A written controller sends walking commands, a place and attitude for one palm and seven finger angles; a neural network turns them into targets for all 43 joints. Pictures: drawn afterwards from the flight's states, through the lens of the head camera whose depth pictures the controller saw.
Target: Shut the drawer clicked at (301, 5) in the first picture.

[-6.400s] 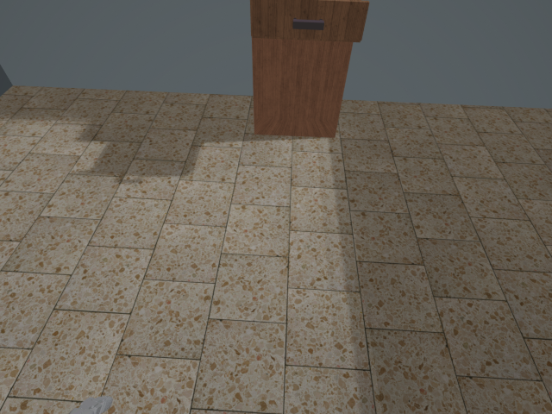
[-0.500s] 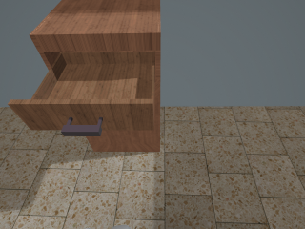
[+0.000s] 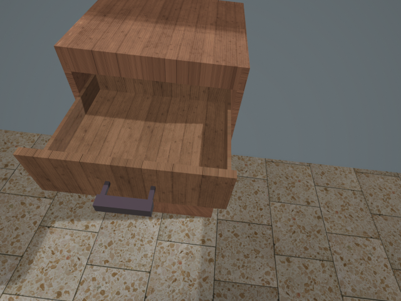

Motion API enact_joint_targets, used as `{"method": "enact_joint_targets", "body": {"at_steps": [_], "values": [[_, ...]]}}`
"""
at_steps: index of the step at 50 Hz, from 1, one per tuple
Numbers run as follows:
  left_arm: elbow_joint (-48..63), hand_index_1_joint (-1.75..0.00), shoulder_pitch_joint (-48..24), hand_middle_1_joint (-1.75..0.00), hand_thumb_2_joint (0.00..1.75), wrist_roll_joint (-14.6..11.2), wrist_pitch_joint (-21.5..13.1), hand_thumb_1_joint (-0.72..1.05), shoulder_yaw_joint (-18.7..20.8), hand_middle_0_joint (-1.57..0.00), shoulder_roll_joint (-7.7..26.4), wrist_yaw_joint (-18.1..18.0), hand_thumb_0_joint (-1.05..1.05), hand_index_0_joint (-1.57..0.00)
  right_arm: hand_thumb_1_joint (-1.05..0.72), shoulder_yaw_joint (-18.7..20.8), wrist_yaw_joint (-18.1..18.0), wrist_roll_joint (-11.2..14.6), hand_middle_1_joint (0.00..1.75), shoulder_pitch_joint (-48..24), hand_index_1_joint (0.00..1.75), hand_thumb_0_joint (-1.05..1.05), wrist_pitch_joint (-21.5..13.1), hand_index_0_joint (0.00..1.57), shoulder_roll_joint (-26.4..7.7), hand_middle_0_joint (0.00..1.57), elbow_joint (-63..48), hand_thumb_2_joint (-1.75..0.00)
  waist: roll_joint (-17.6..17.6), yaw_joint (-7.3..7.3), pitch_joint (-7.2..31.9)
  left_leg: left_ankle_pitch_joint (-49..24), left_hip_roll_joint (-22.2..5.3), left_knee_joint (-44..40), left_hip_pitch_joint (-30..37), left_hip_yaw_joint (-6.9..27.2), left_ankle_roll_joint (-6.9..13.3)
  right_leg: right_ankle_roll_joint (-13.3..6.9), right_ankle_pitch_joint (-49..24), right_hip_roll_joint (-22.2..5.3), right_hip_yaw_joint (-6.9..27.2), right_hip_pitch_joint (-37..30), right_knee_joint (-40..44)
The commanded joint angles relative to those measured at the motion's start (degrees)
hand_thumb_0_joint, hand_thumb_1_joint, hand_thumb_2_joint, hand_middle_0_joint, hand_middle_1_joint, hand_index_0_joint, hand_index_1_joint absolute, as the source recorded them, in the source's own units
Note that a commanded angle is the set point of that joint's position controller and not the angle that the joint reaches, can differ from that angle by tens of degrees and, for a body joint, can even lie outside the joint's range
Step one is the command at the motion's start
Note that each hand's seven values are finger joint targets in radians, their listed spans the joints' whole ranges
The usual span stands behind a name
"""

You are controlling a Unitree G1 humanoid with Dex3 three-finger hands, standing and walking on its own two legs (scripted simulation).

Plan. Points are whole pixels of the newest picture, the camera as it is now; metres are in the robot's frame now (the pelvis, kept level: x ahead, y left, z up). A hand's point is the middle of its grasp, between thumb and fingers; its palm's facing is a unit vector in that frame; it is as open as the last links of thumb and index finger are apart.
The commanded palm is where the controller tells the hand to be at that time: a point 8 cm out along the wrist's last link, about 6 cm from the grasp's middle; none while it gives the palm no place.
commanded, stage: come to a stop and stand still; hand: left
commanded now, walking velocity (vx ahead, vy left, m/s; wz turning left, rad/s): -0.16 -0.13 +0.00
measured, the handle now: (127, 196) +0.31 +0.19 -0.01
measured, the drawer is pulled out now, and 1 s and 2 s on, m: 0.29 0.29 0.29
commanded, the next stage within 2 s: look again from close up in 1.10 s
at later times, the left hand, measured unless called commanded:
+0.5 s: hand out of the picture -0.01 +0.09 -0.16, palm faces +0.00 -0.97 -0.26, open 7.3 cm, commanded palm none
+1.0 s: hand out of the picture -0.09 +0.07 -0.17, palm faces +0.05 -0.98 -0.18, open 7.3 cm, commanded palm none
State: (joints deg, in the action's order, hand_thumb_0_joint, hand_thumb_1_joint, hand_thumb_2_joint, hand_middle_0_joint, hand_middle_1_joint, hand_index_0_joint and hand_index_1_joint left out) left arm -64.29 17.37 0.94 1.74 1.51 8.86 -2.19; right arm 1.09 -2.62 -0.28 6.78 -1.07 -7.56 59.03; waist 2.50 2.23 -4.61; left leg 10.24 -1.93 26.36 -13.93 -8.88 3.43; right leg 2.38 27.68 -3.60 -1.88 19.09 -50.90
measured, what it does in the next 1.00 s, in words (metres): steps to the right: right foot, then left foot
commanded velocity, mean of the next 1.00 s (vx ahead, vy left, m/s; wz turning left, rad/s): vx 0.00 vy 0.00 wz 0.00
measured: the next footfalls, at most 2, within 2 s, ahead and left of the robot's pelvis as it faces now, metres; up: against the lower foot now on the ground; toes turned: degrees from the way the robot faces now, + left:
right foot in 0.30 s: -0.01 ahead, -0.18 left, +0.00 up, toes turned -4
left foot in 0.60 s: -0.05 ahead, +0.04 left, +0.00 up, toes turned +2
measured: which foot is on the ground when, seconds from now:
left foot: down 0.00-0.30, up 0.32-0.58, down 0.60-1.00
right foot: up 0.00-0.28, down 0.30-1.00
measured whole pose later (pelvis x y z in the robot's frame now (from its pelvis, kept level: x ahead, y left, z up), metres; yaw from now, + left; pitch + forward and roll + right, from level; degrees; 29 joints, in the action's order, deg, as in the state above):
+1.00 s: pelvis -0.08 -0.10 +0.00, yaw -1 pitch -1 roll +0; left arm -65.6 16.9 0.6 0.6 0.6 7.1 -1.7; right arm 0.4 -1.8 -0.8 16.5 0.7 -7.6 65.1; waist -0.5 0.8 -1.6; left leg 13.0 -2.3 21.7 -7.7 -2.5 -1.5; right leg -3.0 10.2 1.4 -4.3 11.4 -22.3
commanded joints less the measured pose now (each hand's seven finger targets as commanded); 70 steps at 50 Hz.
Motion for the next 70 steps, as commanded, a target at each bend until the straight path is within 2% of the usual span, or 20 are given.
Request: {"method": "enact_joint_targets", "body": {"at_steps": [1,5,11,13,14,15,16,20,25,28,30,34,41,45,59,60,61,63,66,70], "values": [[3.38,-0.3,4.36,-0.3,0.9,0.41,1.53,0.9,2.3,-0.2,4.66,-0.16,0.0,-0.2,-0.9,2.9,-0.98,-0.37,0.3,6.11,0.3,0.0,1.19,0.2,-11.05,0.2,-1.09,-0.9,-6.38,-1.97,5.58,-35.97,-19.57,-8.0,4.44,12.2,7.14,0.09,-1.91,0.08,3.15,4.86,-12.06],[5.63,-0.3,3.29,-0.3,0.9,0.4,2.21,0.9,2.86,-0.2,4.58,0.23,0.0,-0.2,-0.9,3.29,-0.42,-0.61,0.3,3.11,0.3,0.0,1.56,0.2,-10.32,0.2,-2.69,-0.9,-11.52,-1.53,6.05,-18.56,-16.86,-9.61,1.52,9.99,6.08,0.18,-4.03,0.54,2.88,5.25,-11.6],[7.3,-0.3,1.35,-0.3,0.9,0.25,0.79,0.9,1.95,-0.2,3.48,0.49,0.0,-0.2,-0.9,4.31,0.79,-1.25,0.3,4.84,0.3,0.0,2.18,0.2,-11.41,0.2,-2.03,-0.9,-14.89,-2.67,6.15,1.94,-15.73,-10.77,-0.1,14.23,4.7,-1.38,-2.52,1.07,-1.13,-3.18,12.07],[5.48,-0.3,5.89,-0.3,0.9,0.44,0.21,0.9,1.93,-0.2,4.16,0.48,0.0,-0.2,-0.9,4.49,1.14,-0.83,0.3,4.81,0.3,0.0,2.58,0.2,-11.13,0.2,-2.06,-0.9,-9.85,-0.64,6.18,8.91,-12.06,-7.36,-5.51,11.09,1.19,-1.56,-12.28,1.73,-2.9,-11.87,24.56],[5.58,-0.3,6.36,-0.3,0.9,1.02,-0.24,0.9,2.08,-0.2,6.7,0.25,0.0,-0.2,-0.9,4.13,1.37,-0.32,0.3,6.06,0.3,0.0,2.86,0.2,-8.38,0.2,-2.03,-0.9,-1.06,-0.65,4.75,12.27,-7.08,-0.19,-8.76,7.57,-1.91,-2.74,-12.34,-2.42,2.76,-12.64,33.01],[6.85,-0.3,2.88,-0.3,0.9,1.25,-1.06,0.9,2.23,-0.2,11.29,0.08,0.0,-0.2,-0.9,3.02,1.84,0.08,0.3,6.26,0.3,0.0,3.25,0.2,-3.95,0.2,-3.17,-0.9,12.66,-2.24,2.32,15.51,-1.77,7.81,-11.45,4.01,-5.33,-7.01,-6.26,-13.24,17.13,-5.93,40.36],[8.48,-0.3,-1.37,-0.3,0.9,0.8,-0.92,0.9,2.21,-0.2,12.38,-0.02,0.0,-0.2,-0.9,2.96,2.12,-0.26,0.3,3.4,0.3,0.0,3.61,0.2,-5.18,0.2,-4.18,-0.9,12.18,-1.12,0.23,17.86,-1.6,14.43,-8.3,6.31,-4.84,-10.58,-2.76,-16.81,18.24,2.61,43.1],[8.47,-0.3,-7.07,-0.3,0.9,0.32,-1.64,0.9,1.33,-0.2,7.87,-0.13,0.0,-0.2,-0.9,2.97,2.07,-0.6,0.3,7.92,0.3,0.0,3.66,0.2,-5.56,0.2,-0.24,-0.9,10.18,-4.04,-0.86,11.23,-1.32,22.6,-8.05,8.23,-4.33,-10.01,-14.51,-9.1,8.5,0.88,38.56],[5.71,-0.3,-1.26,-0.3,0.9,0.1,-2.45,0.9,1.44,-0.2,7.73,-0.02,0.0,-0.2,-0.9,1.92,1.38,-0.04,0.3,8.48,0.3,0.0,2.55,0.2,-3.94,0.2,1.27,-0.9,5.23,-1.53,3.44,12.38,-0.82,11.14,-5.16,6.64,-5.53,-11.17,-32.61,-9.03,7.35,-10.58,32.35],[4.1,-0.3,-1.43,-0.3,0.9,-0.69,-2.5,0.9,1.2,-0.2,7.25,-0.21,0.0,-0.2,-0.9,1.07,0.65,-0.08,0.3,12.35,0.3,0.0,1.63,0.2,-3.28,0.2,3.5,-0.9,1.97,-2.79,6.14,0.76,-1.24,-4.31,4.57,8.22,-4.97,-8.71,-31.8,-7.7,8.43,-9.98,29.17],[3.7,-0.3,-0.12,-0.3,0.9,-1.05,-2.57,0.9,0.65,-0.2,4.79,0.09,0.0,-0.2,-0.9,1.08,0.17,-0.25,0.3,12.62,0.3,0.0,0.49,0.2,-5.51,0.2,4.54,-0.9,-3.04,-1.49,7.72,-13.78,-6.24,-4.8,8.88,12.43,-2.93,-5.07,-30.3,-2.88,5.08,-9.29,27.83],[2.0,-0.3,-1.51,-0.3,0.9,-0.95,-2.24,0.9,0.61,-0.2,5.5,0.0,0.0,-0.2,-0.9,0.35,-0.2,-0.33,0.3,11.41,0.3,0.0,0.65,0.2,-4.69,0.2,5.9,-0.9,-8.72,-1.55,6.41,-11.71,-5.91,-5.48,6.38,10.76,-3.09,-4.3,-29.09,-2.7,4.1,-12.08,29.14],[0.58,-0.3,-0.45,-0.3,0.9,-0.44,-1.79,0.9,0.2,-0.2,5.0,0.29,0.0,-0.2,-0.9,0.08,0.21,-0.5,0.3,12.43,0.3,0.0,1.61,0.2,-4.05,0.2,5.96,-0.9,-1.54,-1.96,-3.69,5.17,-3.64,-8.91,2.11,9.65,-3.28,-3.77,-10.07,-2.35,6.4,-5.71,36.65],[0.72,-0.3,0.42,-0.3,0.9,-0.38,-1.88,0.9,0.24,-0.2,4.9,0.25,0.0,-0.2,-0.9,0.06,0.39,-0.66,0.3,14.23,0.3,0.0,1.78,0.2,-4.14,0.2,5.89,-0.9,0.48,-2.31,-3.05,6.32,-2.96,-8.36,3.38,9.15,-3.03,-3.7,-5.09,-2.43,7.04,-3.46,38.25],[-0.17,-0.3,3.4,-0.3,0.9,-0.55,-2.79,0.9,0.07,-0.2,3.1,0.13,0.0,-0.2,-0.9,-0.38,0.18,-0.35,0.3,16.21,0.3,0.0,0.24,0.2,-3.41,0.2,6.02,-0.9,-2.47,-1.97,0.56,1.08,-4.02,-9.14,2.9,9.79,-2.86,-4.27,-16.45,-2.32,5.54,-7.61,33.89],[5.63,-0.3,-0.55,-0.3,0.9,0.12,-3.13,0.9,-0.66,-0.2,15.19,-0.19,0.0,-0.2,-0.9,1.62,1.14,-2.2,0.3,9.23,0.3,0.0,1.65,0.2,-11.41,0.2,-1.1,-0.9,0.85,-3.82,-7.51,2.28,-0.76,-6.58,-1.54,11.4,-2.23,-4.78,-10.72,0.3,4.82,-1.37,29.77],[5.61,-0.3,2.0,-0.3,0.9,-0.13,-3.32,0.9,0.64,-0.2,11.08,-0.45,0.0,-0.2,-0.9,2.47,0.61,-1.63,0.3,10.47,0.3,0.0,0.14,0.2,-10.19,0.2,-2.16,-0.9,-6.96,-1.84,1.58,7.72,-3.41,-2.19,-1.52,11.12,-1.7,-5.37,-4.16,-3.21,7.06,-2.62,28.81],[5.6,-0.3,3.02,-0.3,0.9,0.17,-3.46,0.9,0.03,-0.2,8.67,-0.57,0.0,-0.2,-0.9,1.88,0.41,-1.23,0.3,13.36,0.3,0.0,0.32,0.2,-5.6,0.2,-0.57,-0.9,-3.55,-2.89,7.88,7.81,-1.08,3.3,-0.59,9.29,-2.17,-6.28,-3.54,-5.16,9.77,-4.33,31.83],[6.45,-0.3,1.15,-0.3,0.9,0.14,-3.64,0.9,-0.02,-0.2,8.02,-0.81,0.0,-0.2,-0.9,1.51,0.97,-1.01,0.3,15.46,0.3,0.0,0.55,0.2,-4.79,0.2,-0.15,-0.9,4.61,-3.86,5.49,6.15,-0.58,5.96,-1.02,8.32,-2.32,-7.07,-1.75,-6.93,10.93,-1.39,34.7],[7.1,-0.3,0.52,-0.3,0.9,-0.06,-3.74,0.9,-0.32,-0.2,6.77,-0.69,0.0,-0.2,-0.9,0.91,0.97,-0.84,0.3,15.06,0.3,0.0,-0.63,0.2,-5.85,0.2,0.15,-0.9,-2.47,-3.01,2.0,-3.47,-3.62,-0.47,-1.09,10.84,-1.49,-5.67,-18.62,-2.58,4.92,-3.48,27.37]]}}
